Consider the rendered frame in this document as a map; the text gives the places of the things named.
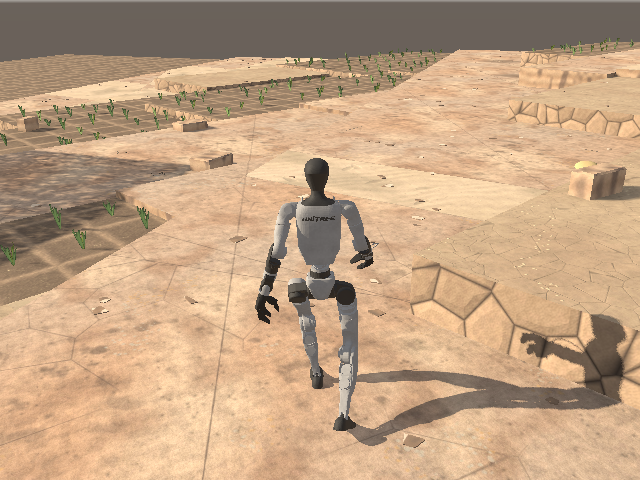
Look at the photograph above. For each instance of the right robot hand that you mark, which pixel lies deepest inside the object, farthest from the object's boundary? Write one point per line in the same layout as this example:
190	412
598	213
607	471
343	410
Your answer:
358	257

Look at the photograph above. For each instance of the right robot forearm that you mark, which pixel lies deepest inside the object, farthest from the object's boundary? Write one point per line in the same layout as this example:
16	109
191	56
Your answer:
367	254

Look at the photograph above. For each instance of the left robot hand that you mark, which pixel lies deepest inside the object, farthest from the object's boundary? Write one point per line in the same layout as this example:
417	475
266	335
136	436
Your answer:
261	309

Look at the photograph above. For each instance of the right robot thigh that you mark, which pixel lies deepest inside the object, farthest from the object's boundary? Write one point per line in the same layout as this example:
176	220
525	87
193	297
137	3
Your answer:
347	306

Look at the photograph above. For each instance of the robot left upper arm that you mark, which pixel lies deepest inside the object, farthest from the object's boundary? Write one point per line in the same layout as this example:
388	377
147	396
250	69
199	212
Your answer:
286	213

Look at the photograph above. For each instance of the robot right upper arm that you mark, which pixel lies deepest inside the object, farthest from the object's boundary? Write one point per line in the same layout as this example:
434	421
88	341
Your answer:
350	212

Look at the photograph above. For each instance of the right robot shin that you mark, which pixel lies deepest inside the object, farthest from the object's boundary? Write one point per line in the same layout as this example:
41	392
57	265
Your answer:
347	382

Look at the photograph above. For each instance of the left robot forearm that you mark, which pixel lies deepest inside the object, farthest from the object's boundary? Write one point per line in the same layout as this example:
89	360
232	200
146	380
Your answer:
270	273

